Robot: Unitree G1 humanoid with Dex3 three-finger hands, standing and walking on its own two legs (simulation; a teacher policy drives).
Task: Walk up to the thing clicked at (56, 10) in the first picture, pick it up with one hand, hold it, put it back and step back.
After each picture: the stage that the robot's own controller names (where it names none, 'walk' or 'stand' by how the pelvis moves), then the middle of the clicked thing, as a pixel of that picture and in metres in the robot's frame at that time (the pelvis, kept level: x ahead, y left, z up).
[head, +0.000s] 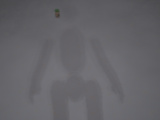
stand; (57, 13) +2.14 +0.35 -0.72
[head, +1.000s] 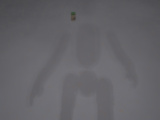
walk; (73, 16) +2.02 +0.23 -0.72
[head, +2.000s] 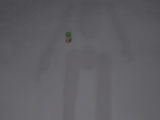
walk; (68, 37) +1.35 +0.22 -0.70
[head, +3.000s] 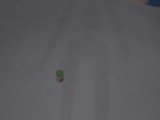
walk; (59, 76) +0.86 +0.20 -0.70
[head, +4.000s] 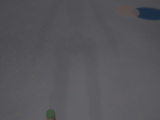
walk; (51, 116) +0.53 +0.19 -0.70
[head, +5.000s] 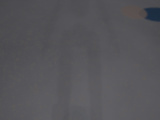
stand; out of the picture +0.40 +0.19 -0.72
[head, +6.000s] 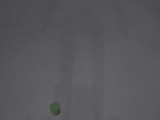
walk; (55, 109) +0.45 +0.19 -0.69
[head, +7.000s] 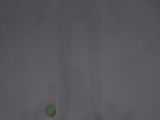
walk; (50, 111) +0.37 +0.20 -0.69
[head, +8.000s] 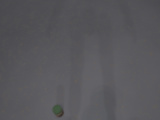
stand; (58, 111) +0.45 +0.24 -0.69
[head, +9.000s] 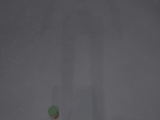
stand; (53, 113) +0.42 +0.23 -0.69
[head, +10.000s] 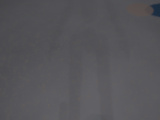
stand; out of the picture +0.44 +0.21 -0.71
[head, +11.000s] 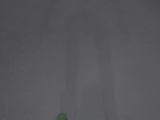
walk; (62, 119) +0.38 +0.21 -0.69
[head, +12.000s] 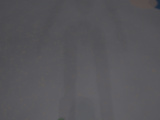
walk; out of the picture +0.39 +0.17 -0.69
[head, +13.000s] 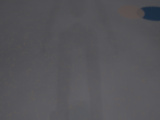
stand; out of the picture +0.34 +0.21 -0.71
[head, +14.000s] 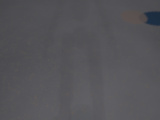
stand; out of the picture +0.32 +0.20 -0.72
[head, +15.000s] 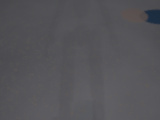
stand; out of the picture +0.31 +0.21 -0.72
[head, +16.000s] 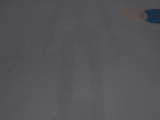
stand; out of the picture +0.30 +0.21 -0.72
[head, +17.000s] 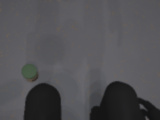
go down; (30, 73) +0.40 +0.20 -0.35
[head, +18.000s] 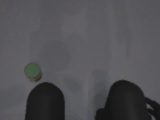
go down; (33, 73) +0.41 +0.19 -0.31
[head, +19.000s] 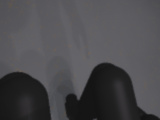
close in; out of the picture +0.40 +0.22 -0.22
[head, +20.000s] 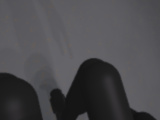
close; out of the picture +0.40 +0.24 -0.22
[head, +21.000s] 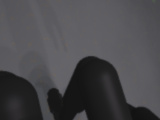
lift; out of the picture +0.40 +0.23 -0.22
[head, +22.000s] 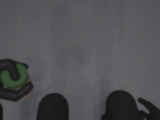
lift; (18, 82) +0.32 +0.21 -0.03
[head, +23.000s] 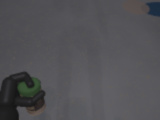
hold; (32, 96) +0.31 +0.17 +0.01
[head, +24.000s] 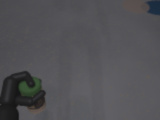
hold; (33, 95) +0.32 +0.17 +0.00
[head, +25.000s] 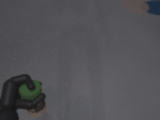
hold; (33, 98) +0.31 +0.17 -0.01
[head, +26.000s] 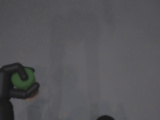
crouch; (26, 85) +0.35 +0.18 -0.06
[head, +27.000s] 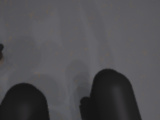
lower; out of the picture +0.45 +0.23 -0.13
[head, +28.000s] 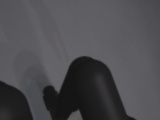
lower; out of the picture +0.43 +0.26 -0.23
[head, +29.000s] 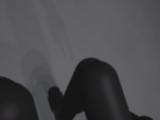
lower; out of the picture +0.41 +0.26 -0.23
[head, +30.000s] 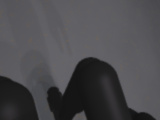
lower; out of the picture +0.41 +0.26 -0.23
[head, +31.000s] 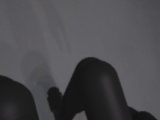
lower; out of the picture +0.41 +0.26 -0.22
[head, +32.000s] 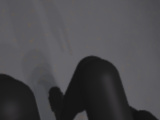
open; out of the picture +0.40 +0.24 -0.22
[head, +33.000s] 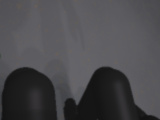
stand; out of the picture +0.39 +0.23 -0.23
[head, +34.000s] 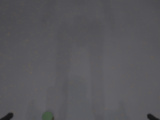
stand; (48, 118) +0.36 +0.19 -0.59
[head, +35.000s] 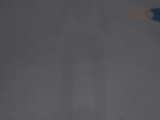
stand; out of the picture +0.34 +0.19 -0.66
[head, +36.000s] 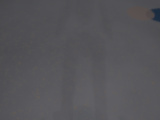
stand; out of the picture +0.34 +0.19 -0.66
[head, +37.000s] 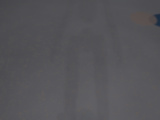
stand; out of the picture +0.35 +0.18 -0.71
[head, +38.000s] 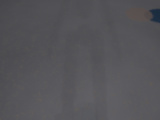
stand; out of the picture +0.33 +0.20 -0.72
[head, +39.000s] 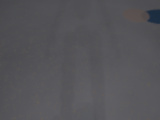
stand; out of the picture +0.32 +0.21 -0.72
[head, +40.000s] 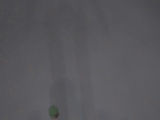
walk; (53, 112) +0.40 +0.17 -0.70
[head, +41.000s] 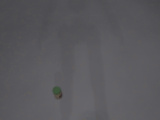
walk; (57, 93) +0.62 +0.26 -0.70
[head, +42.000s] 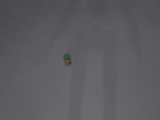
stand; (67, 59) +0.94 +0.17 -0.69
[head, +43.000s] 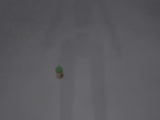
stand; (59, 72) +0.91 +0.21 -0.71
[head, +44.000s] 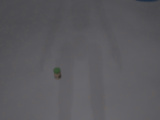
stand; (57, 73) +0.95 +0.21 -0.72
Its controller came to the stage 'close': yes
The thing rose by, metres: 0.72
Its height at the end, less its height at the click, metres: +0.00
